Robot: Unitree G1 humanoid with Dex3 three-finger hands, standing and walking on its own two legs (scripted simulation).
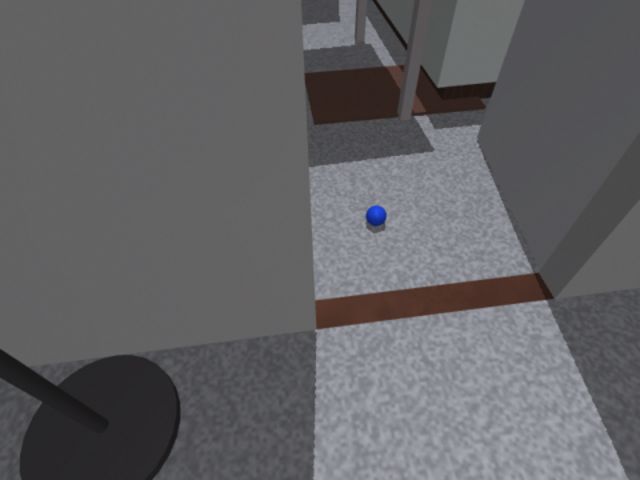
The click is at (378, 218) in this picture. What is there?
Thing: free ball
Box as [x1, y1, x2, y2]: [366, 206, 386, 225]
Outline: 372,206 368,209 366,213 366,218 369,223 373,225 379,225 385,219 385,211 380,206
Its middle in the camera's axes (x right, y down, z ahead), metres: +0.25 -0.08 +1.66
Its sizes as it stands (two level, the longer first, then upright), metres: 0.088 0.088 0.088
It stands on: the floor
